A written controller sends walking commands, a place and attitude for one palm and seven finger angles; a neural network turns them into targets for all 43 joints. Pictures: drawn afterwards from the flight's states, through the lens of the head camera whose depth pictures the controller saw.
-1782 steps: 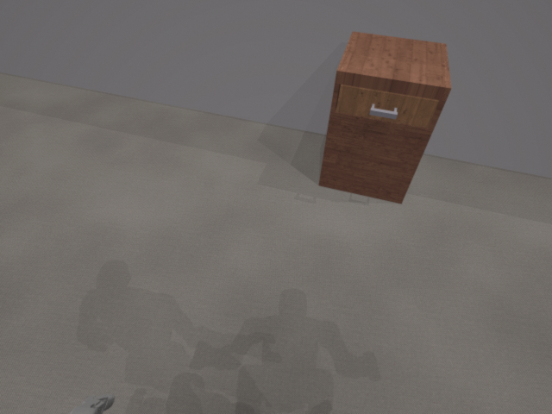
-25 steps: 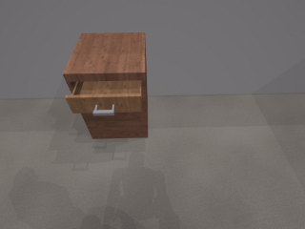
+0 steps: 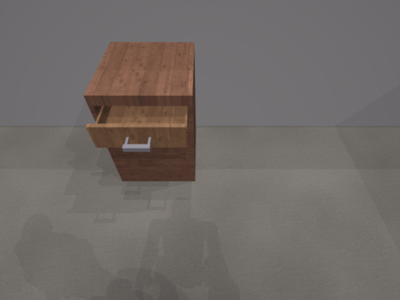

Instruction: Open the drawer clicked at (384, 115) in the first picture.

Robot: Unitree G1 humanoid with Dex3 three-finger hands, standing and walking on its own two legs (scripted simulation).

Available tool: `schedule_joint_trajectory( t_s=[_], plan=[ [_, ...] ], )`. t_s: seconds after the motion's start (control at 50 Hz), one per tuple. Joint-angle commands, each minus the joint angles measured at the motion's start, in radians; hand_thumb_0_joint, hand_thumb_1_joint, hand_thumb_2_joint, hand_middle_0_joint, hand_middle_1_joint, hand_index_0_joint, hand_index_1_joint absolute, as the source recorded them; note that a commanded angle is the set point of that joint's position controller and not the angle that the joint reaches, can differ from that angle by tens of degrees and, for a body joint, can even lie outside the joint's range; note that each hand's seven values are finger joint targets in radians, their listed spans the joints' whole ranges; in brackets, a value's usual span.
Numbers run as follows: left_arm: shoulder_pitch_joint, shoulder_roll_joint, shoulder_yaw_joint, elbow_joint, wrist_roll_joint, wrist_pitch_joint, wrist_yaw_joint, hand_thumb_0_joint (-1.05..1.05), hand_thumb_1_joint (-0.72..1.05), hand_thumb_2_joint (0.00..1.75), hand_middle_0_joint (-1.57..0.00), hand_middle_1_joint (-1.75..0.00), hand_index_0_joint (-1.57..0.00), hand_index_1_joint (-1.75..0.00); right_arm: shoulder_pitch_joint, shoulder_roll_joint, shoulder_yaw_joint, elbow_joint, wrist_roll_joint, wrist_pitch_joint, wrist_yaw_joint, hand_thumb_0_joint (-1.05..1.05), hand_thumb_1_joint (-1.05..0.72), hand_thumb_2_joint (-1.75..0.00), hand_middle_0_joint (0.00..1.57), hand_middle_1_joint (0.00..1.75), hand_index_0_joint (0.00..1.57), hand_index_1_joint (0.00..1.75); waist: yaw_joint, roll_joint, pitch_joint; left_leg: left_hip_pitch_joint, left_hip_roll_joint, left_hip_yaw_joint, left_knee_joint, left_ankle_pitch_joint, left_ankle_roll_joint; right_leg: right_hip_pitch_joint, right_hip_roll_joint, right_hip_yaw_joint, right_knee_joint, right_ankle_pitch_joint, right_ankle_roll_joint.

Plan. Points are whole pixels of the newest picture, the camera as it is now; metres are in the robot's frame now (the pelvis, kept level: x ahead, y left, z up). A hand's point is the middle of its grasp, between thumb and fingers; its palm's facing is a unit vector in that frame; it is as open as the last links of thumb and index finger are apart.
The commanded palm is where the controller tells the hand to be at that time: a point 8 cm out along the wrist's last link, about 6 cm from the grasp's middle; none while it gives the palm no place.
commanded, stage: take the last steps up to it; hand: left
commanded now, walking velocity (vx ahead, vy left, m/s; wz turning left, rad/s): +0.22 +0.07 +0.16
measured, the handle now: (137, 143) +0.69 +0.30 -0.25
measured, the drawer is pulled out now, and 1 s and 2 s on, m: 0.12 0.12 0.12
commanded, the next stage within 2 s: come to a stop and stand still in 0.42 s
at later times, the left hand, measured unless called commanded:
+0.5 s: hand out of the picture +0.09 +0.19 -0.17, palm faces +0.18 -0.96 -0.21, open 7.3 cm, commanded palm none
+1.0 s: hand (105, 291) +0.17 +0.24 -0.18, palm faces +0.12 -0.95 -0.29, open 7.3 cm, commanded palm none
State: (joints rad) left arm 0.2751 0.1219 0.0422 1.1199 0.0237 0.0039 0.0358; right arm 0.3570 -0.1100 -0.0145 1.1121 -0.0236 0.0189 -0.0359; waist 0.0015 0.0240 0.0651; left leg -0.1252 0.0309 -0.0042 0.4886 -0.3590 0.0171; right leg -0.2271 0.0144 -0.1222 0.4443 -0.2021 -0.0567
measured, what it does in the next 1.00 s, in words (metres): walks ahead: left foot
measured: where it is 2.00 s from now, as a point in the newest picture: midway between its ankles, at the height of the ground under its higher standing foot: outside the picture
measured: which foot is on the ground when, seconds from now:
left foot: down 0.00-0.30, up 0.32-0.54, down 0.56-1.00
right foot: down 0.00-0.96, up 0.98-1.00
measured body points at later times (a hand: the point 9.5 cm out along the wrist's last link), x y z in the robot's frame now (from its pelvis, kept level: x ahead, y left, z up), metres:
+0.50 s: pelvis +0.10 +0.01 +0.00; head +0.14 +0.01 +0.45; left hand +0.08 +0.24 -0.16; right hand +0.11 -0.21 -0.16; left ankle +0.08 +0.14 -0.71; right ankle +0.08 -0.09 -0.74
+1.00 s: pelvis +0.17 +0.03 -0.01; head +0.24 +0.04 +0.43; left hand +0.16 +0.29 -0.16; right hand +0.28 -0.20 -0.16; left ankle +0.15 +0.15 -0.74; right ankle +0.09 -0.08 -0.72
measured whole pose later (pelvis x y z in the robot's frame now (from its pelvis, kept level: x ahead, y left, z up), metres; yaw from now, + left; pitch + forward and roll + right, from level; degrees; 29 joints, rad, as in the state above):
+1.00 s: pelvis +0.17 +0.03 -0.01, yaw +4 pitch +0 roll +1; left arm 0.22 0.21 0.07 1.02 0.01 0.03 0.06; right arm 0.09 -0.19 -0.06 0.95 -0.02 0.03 -0.03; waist 0.01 -0.01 0.16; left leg -0.26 0.00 0.06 0.55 -0.24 0.01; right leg -0.23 -0.01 -0.01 0.75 -0.48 -0.01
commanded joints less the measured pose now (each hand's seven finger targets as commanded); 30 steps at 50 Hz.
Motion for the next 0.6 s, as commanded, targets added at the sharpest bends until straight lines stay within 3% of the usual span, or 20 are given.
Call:
schedule_joint_trajectory(
  t_s=[0.0,0.04,0.06,0.08,0.1,0.12,0.18,0.22,0.24,0.26,0.28,0.3,0.34,0.38,0.48,0.5,0.52,0.54,0.56,0.58],
  plan=[
    [0.057,0.15,0.047,-0.052,0.004,-0.005,0.0,0.0,0.9,0.9,-0.2,-0.3,-0.2,-0.3,0.15,-0.029,-0.012,-0.001,-0.003,-0.008,0.001,0.0,-0.9,-0.9,0.2,0.3,0.2,0.3,-0.014,-0.12,0.06,-0.099,-0.009,0.047,0.035,-0.046,0.026,-0.068,-0.244,0.257,-0.245,-0.472,-0.076],
    [0.024,0.122,0.044,-0.067,0.001,-0.005,-0.008,0.0,0.9,0.9,-0.2,-0.3,-0.2,-0.3,0.203,-0.031,-0.013,0.019,-0.004,-0.016,-0.002,0.0,-0.9,-0.9,0.2,0.3,0.2,0.3,-0.035,0.003,0.076,-0.038,0.005,-0.002,-0.084,-0.037,0.043,-0.138,-0.171,0.163,-0.123,-0.4,-0.051],
    [-0.001,0.104,0.042,-0.081,0.0,-0.004,-0.014,0.0,0.9,0.9,-0.2,-0.3,-0.2,-0.3,0.237,-0.048,-0.017,0.03,-0.01,-0.022,-0.004,0.0,-0.9,-0.9,0.2,0.3,0.2,0.3,-0.046,0.099,0.111,-0.06,0.057,-0.101,-0.158,-0.077,0.069,-0.174,-0.113,0.094,-0.008,-0.352,-0.028],
    [-0.036,0.08,0.037,-0.105,0.0,-0.006,-0.019,0.0,0.9,0.9,-0.2,-0.3,-0.2,-0.3,0.268,-0.081,-0.025,0.036,-0.014,-0.03,-0.008,0.0,-0.9,-0.9,0.2,0.3,0.2,0.3,-0.062,0.224,0.13,-0.046,0.162,-0.268,-0.251,-0.125,0.116,-0.241,-0.048,0.016,0.167,-0.261,-0.005],
    [-0.07,0.065,0.028,-0.132,0.004,-0.013,-0.024,0.0,0.9,0.9,-0.2,-0.3,-0.2,-0.3,0.277,-0.102,-0.028,0.03,-0.013,-0.036,-0.015,0.0,-0.9,-0.9,0.2,0.3,0.2,0.3,-0.066,0.271,0.151,-0.003,0.229,-0.373,-0.298,-0.079,0.168,-0.328,-0.017,-0.004,0.287,-0.241,0.005],
    [-0.099,0.063,0.024,-0.148,0.007,-0.02,-0.027,0.0,0.9,0.9,-0.2,-0.3,-0.2,-0.3,0.281,-0.099,-0.026,0.025,-0.012,-0.043,-0.019,0.0,-0.9,-0.9,0.2,0.3,0.2,0.3,-0.071,0.249,0.157,0.046,0.236,-0.383,-0.279,0.074,0.199,-0.39,-0.029,0.029,0.364,-0.279,0.001],
    [-0.107,0.062,0.024,-0.163,-0.005,-0.037,-0.038,0.0,0.9,0.9,-0.2,-0.3,-0.2,-0.3,0.256,-0.1,-0.022,0.01,-0.011,-0.062,-0.024,0.0,-0.9,-0.9,0.2,0.3,0.2,0.3,-0.044,0.137,0.084,0.087,0.212,-0.292,-0.163,0.5,0.197,-0.31,-0.048,0.049,0.325,-0.264,0.001],
    [-0.016,0.07,0.034,-0.137,-0.011,-0.038,-0.041,0.0,0.9,0.9,-0.2,-0.3,-0.2,-0.3,0.191,-0.118,-0.019,-0.004,-0.002,-0.064,-0.027,0.0,-0.9,-0.9,0.2,0.3,0.2,0.3,0.014,0.107,0.022,-0.031,0.141,-0.178,-0.091,0.497,0.135,-0.052,-0.03,0.016,0.128,-0.129,0.004],
    [0.085,0.098,0.047,-0.107,-0.011,-0.039,-0.039,0.0,0.9,0.9,-0.2,-0.3,-0.2,-0.3,0.155,-0.115,-0.021,-0.02,0.006,-0.066,-0.027,0.0,-0.9,-0.9,0.2,0.3,0.2,0.3,0.06,0.027,-0.025,-0.157,0.081,-0.125,0.018,0.418,0.1,0.172,-0.038,0.048,0.031,-0.021,-0.008],
    [0.222,0.172,0.068,-0.07,-0.006,-0.043,-0.027,0.0,0.9,0.9,-0.2,-0.3,-0.2,-0.3,0.132,-0.081,-0.021,-0.05,0.02,-0.07,-0.022,0.0,-0.9,-0.9,0.2,0.3,0.2,0.3,0.107,-0.158,-0.068,-0.361,-0.03,-0.034,0.199,0.153,0.048,0.383,-0.215,0.303,-0.065,0.0,-0.067],
    [0.311,0.224,0.079,-0.041,-0.005,-0.043,-0.02,0.0,0.9,0.9,-0.2,-0.3,-0.2,-0.3,0.083,-0.059,-0.026,-0.081,0.022,-0.068,-0.016,0.0,-0.9,-0.9,0.2,0.3,0.2,0.3,0.133,-0.278,-0.056,-0.458,-0.078,0.023,0.441,-0.201,0.023,0.384,-0.416,0.534,-0.18,0.065,-0.166],
    [0.263,0.208,0.068,-0.047,-0.006,-0.039,-0.014,0.0,0.9,0.9,-0.2,-0.3,-0.2,-0.3,0.073,-0.082,-0.039,-0.076,0.013,-0.057,-0.009,0.0,-0.9,-0.9,0.2,0.3,0.2,0.3,0.102,-0.205,-0.008,-0.488,-0.024,-0.02,0.569,-0.247,0.014,0.304,-0.431,0.547,-0.205,0.003,-0.208],
    [0.107,0.154,0.065,-0.098,0.001,-0.033,0.004,0.0,0.9,0.9,-0.2,-0.3,-0.2,-0.3,0.059,-0.051,-0.044,-0.081,0.006,-0.04,0.002,0.0,-0.9,-0.9,0.2,0.3,0.2,0.3,0.035,-0.158,0.059,-0.452,0.045,-0.052,0.579,-0.184,0.018,0.107,-0.398,0.472,-0.216,-0.151,-0.21],
    [0.047,0.135,0.061,-0.123,0.01,-0.041,0.001,0.0,0.9,0.9,-0.2,-0.3,-0.2,-0.3,0.051,-0.019,-0.038,-0.081,0.006,-0.03,0.02,0.0,-0.9,-0.9,0.2,0.3,0.2,0.3,0.0,-0.148,0.079,-0.339,0.074,-0.034,0.461,-0.136,0.014,-0.036,-0.355,0.328,-0.234,-0.065,-0.173],
    [0.032,0.147,0.067,-0.111,-0.006,-0.043,-0.02,0.0,0.9,0.9,-0.2,-0.3,-0.2,-0.3,0.117,0.002,-0.025,-0.051,0.003,-0.052,0.025,0.0,-0.9,-0.9,0.2,0.3,0.2,0.3,-0.037,-0.064,0.02,-0.006,-0.013,0.121,-0.004,0.17,-0.021,-0.111,-0.197,0.128,-0.096,-0.054,-0.075],
    [0.037,0.125,0.058,-0.107,-0.007,-0.039,-0.022,0.0,0.9,0.9,-0.2,-0.3,-0.2,-0.3,0.142,-0.035,-0.028,-0.039,0.001,-0.062,0.021,0.0,-0.9,-0.9,0.2,0.3,0.2,0.3,-0.044,0.021,0.003,0.059,0.011,0.071,-0.071,0.208,-0.02,-0.129,-0.157,0.104,0.01,-0.049,-0.049],
    [0.048,0.082,0.047,-0.115,-0.009,-0.036,-0.022,0.0,0.9,0.9,-0.2,-0.3,-0.2,-0.3,0.17,-0.105,-0.041,-0.038,-0.009,-0.07,0.012,0.0,-0.9,-0.9,0.2,0.3,0.2,0.3,-0.051,0.19,-0.029,0.114,0.15,-0.099,-0.096,0.401,0.035,-0.2,-0.08,0.047,0.161,-0.079,0.001],
    [0.036,0.063,0.031,-0.125,-0.012,-0.036,-0.017,0.0,0.9,0.9,-0.2,-0.3,-0.2,-0.3,0.174,-0.146,-0.047,-0.047,-0.008,-0.065,-0.003,0.0,-0.9,-0.9,0.2,0.3,0.2,0.3,-0.05,0.238,-0.063,0.131,0.292,-0.226,-0.11,0.641,0.131,-0.223,-0.045,0.017,0.255,-0.242,0.039],
    [0.021,0.051,0.022,-0.118,-0.015,-0.031,-0.007,0.0,0.9,0.9,-0.2,-0.3,-0.2,-0.3,0.135,-0.147,-0.04,-0.055,-0.013,-0.054,-0.014,0.0,-0.9,-0.9,0.2,0.3,0.2,0.3,-0.047,0.15,-0.06,0.074,0.316,-0.213,-0.102,0.828,0.173,-0.167,-0.051,0.057,0.296,-0.347,0.045],
    [0.028,0.041,0.018,-0.108,-0.013,-0.024,-0.003,0.0,0.9,0.9,-0.2,-0.3,-0.2,-0.3,0.078,-0.148,-0.03,-0.067,-0.012,-0.052,-0.018,0.0,-0.9,-0.9,0.2,0.3,0.2,0.3,-0.024,0.111,-0.035,0.022,0.275,-0.153,-0.087,0.928,0.154,-0.104,-0.063,0.068,0.227,-0.328,0.048]
  ],
)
